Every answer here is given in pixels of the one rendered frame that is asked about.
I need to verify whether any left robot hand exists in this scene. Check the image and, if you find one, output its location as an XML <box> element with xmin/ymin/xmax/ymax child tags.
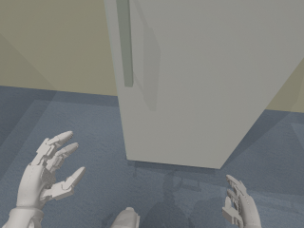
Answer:
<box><xmin>16</xmin><ymin>130</ymin><xmax>86</xmax><ymax>210</ymax></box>

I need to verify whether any robot left forearm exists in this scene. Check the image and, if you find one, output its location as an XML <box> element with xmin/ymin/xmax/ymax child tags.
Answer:
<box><xmin>2</xmin><ymin>206</ymin><xmax>45</xmax><ymax>228</ymax></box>

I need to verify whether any robot left thigh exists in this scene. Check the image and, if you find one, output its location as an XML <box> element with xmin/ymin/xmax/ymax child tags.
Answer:
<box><xmin>109</xmin><ymin>210</ymin><xmax>141</xmax><ymax>228</ymax></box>

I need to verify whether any right robot hand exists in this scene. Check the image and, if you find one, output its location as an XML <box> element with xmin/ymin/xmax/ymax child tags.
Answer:
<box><xmin>222</xmin><ymin>175</ymin><xmax>261</xmax><ymax>228</ymax></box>

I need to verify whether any handle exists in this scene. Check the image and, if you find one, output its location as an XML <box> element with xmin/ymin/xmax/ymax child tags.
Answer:
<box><xmin>116</xmin><ymin>0</ymin><xmax>134</xmax><ymax>87</ymax></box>

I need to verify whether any fridge door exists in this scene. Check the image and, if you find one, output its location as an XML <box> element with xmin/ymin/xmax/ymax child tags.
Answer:
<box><xmin>106</xmin><ymin>0</ymin><xmax>304</xmax><ymax>169</ymax></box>

